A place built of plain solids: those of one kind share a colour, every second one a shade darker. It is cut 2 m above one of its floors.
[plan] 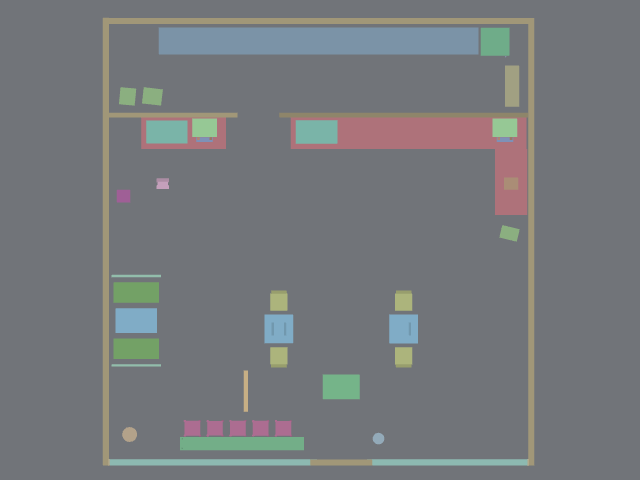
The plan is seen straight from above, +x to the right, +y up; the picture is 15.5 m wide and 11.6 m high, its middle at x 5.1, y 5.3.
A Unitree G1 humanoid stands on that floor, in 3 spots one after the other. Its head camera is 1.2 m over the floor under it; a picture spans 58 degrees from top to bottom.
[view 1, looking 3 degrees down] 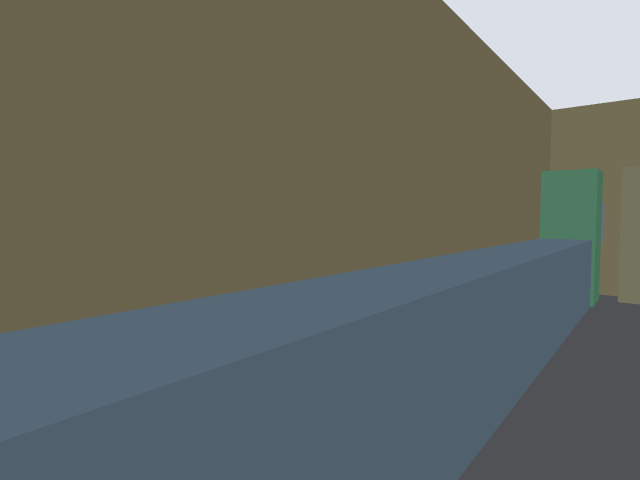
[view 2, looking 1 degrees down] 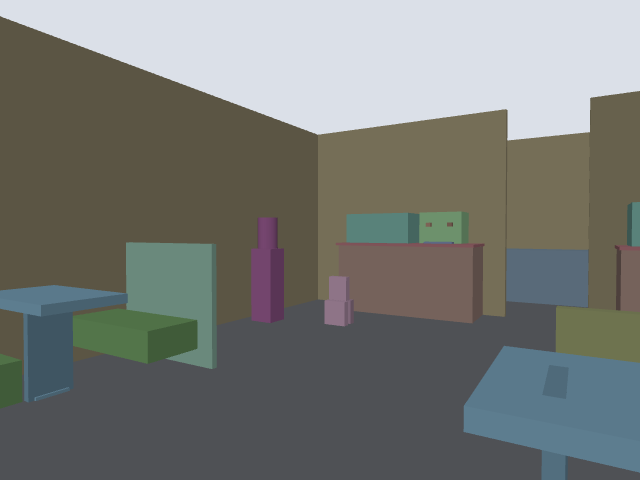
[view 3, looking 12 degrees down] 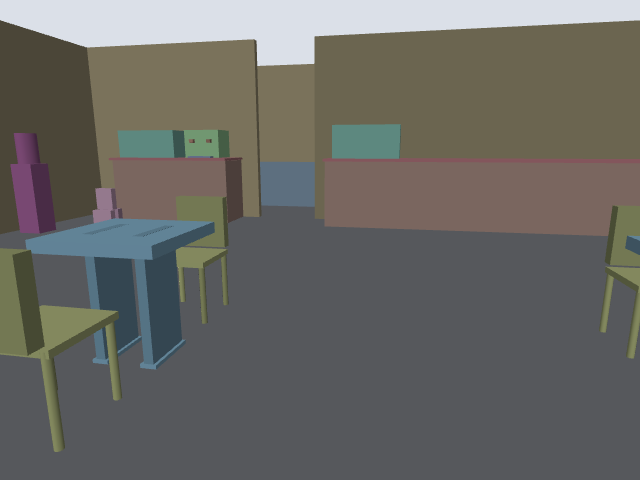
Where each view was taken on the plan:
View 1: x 2.20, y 9.10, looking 38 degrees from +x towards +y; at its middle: wall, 2.31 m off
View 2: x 4.01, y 1.65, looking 121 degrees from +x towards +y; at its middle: wall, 7.72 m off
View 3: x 5.62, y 1.00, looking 101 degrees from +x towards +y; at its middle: ground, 5.77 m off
